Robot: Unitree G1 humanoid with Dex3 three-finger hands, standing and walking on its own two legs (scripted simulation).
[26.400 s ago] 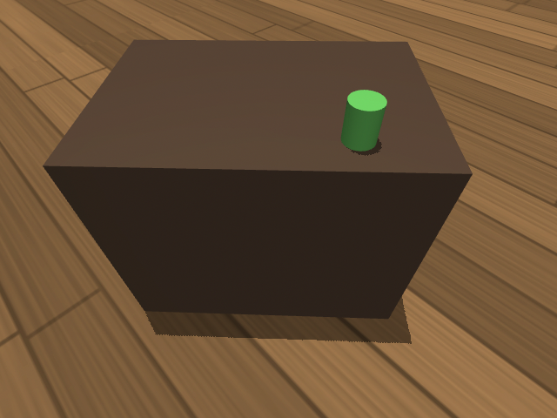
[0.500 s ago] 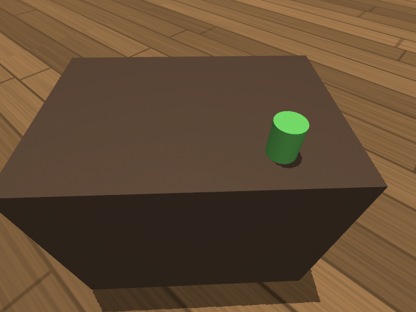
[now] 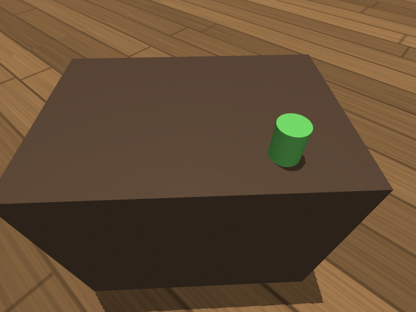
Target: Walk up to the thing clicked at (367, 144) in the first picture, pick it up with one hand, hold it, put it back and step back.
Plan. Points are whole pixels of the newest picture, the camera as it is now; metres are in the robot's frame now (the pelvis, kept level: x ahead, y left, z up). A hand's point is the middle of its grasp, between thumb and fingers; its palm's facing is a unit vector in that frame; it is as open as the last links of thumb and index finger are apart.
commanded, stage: home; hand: right
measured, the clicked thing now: (288, 140) +0.49 -0.19 +0.02
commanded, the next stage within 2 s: stand in 0.32 s
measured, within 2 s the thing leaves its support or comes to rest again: neither
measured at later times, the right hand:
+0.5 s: hand out of the picture +0.07 -0.26 -0.16, palm faces -0.02 +0.94 -0.35, open 17.3 cm
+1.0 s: hand out of the picture +0.09 -0.26 -0.15, palm faces -0.02 +0.94 -0.34, open 7.9 cm
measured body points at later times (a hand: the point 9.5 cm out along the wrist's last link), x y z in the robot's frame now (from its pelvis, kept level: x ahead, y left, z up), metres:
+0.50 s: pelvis +0.01 +0.00 +0.00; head +0.02 +0.00 +0.45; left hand +0.06 +0.30 -0.14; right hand +0.07 -0.31 -0.13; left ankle +0.02 +0.14 -0.74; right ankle -0.01 -0.15 -0.74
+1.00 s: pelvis +0.01 +0.00 +0.00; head +0.02 +0.00 +0.45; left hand +0.08 +0.30 -0.13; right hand +0.09 -0.31 -0.13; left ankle +0.02 +0.14 -0.74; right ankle -0.01 -0.15 -0.74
